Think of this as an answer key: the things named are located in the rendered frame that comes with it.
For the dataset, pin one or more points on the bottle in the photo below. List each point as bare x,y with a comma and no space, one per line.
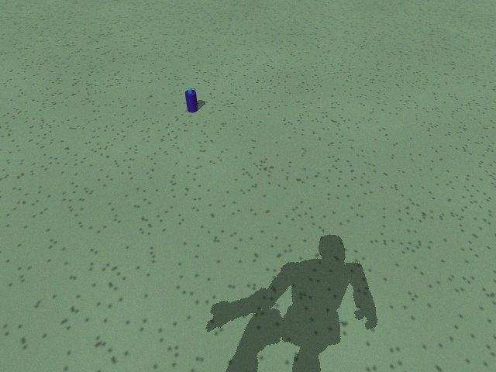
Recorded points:
191,100

